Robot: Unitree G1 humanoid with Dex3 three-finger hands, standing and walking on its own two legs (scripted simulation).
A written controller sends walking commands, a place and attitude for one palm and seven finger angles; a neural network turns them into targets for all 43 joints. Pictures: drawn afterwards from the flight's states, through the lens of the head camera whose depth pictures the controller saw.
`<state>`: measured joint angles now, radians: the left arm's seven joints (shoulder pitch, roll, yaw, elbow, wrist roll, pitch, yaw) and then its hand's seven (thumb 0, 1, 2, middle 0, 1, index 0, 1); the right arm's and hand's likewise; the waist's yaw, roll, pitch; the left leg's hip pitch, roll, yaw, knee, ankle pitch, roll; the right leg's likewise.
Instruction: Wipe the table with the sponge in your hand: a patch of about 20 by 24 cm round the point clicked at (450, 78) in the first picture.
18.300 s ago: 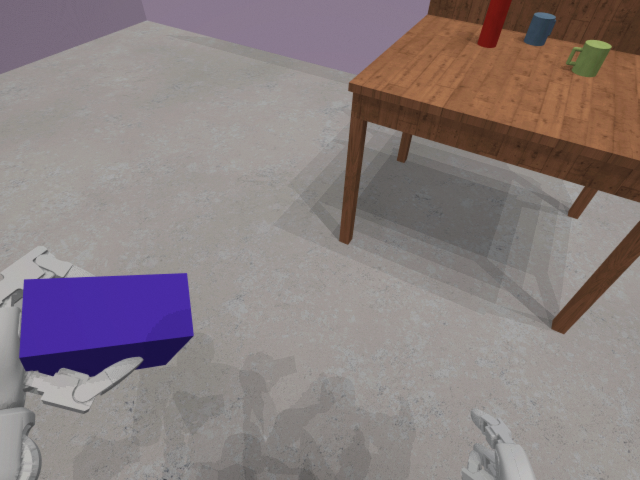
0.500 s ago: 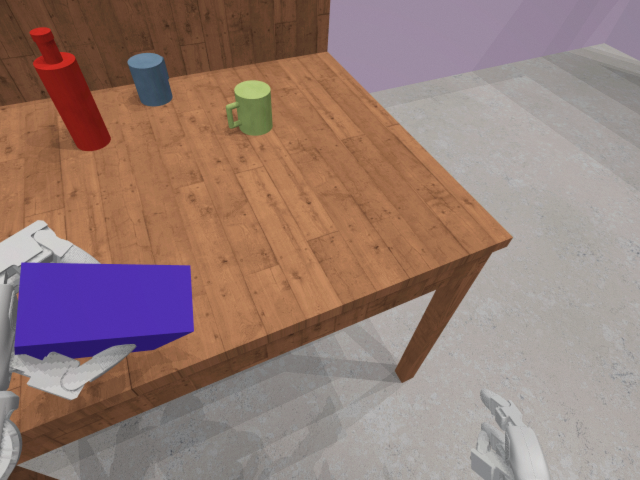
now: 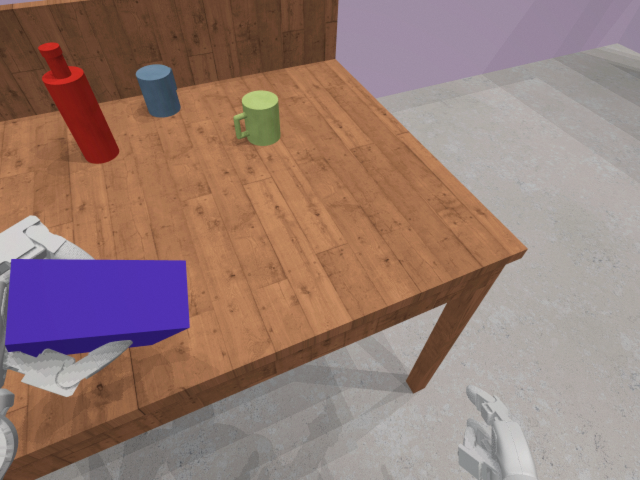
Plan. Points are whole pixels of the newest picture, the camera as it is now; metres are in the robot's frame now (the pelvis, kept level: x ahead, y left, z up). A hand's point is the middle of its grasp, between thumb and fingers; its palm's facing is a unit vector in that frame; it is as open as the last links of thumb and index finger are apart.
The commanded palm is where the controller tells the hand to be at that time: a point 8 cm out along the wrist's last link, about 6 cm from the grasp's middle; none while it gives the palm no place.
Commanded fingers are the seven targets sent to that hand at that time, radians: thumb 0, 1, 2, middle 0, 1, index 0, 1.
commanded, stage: shuffle to correct the standing spot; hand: left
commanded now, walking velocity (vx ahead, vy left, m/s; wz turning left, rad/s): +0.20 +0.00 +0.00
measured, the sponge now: (121, 310) +0.24 +0.20 +0.16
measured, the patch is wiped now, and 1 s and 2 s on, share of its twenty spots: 0.00 0.00 0.00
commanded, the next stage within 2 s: none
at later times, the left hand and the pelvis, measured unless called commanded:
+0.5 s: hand (38, 313) +0.22 +0.26 +0.17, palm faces +0.34 -0.83 -0.44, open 9.7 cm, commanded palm +0.17 +0.30 +0.18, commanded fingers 0.00 0.10 1.30 -1.20 -1.60 -1.20 -1.60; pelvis +0.01 +0.02 +0.00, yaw +0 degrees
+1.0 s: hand (76, 318) +0.23 +0.24 +0.16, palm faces +0.34 -0.86 -0.39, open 9.7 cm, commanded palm +0.17 +0.28 +0.18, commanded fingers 0.00 0.10 1.30 -1.20 -1.60 -1.20 -1.60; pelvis +0.01 +0.00 +0.00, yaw +0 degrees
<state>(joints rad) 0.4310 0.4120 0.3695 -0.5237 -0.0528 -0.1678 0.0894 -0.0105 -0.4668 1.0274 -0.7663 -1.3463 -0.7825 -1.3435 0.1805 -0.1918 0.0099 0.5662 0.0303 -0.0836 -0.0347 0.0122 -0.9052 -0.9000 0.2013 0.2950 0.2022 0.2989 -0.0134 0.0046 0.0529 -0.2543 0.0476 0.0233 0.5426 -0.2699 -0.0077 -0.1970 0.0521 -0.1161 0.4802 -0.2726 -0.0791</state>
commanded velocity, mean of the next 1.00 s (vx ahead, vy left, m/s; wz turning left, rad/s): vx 0.19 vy -0.04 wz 0.00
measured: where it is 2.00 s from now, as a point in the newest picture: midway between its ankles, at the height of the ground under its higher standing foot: outside the picture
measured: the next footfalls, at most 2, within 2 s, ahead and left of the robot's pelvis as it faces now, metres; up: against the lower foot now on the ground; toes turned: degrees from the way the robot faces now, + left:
none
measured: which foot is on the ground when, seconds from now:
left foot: down 0.00-1.00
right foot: down 0.00-1.00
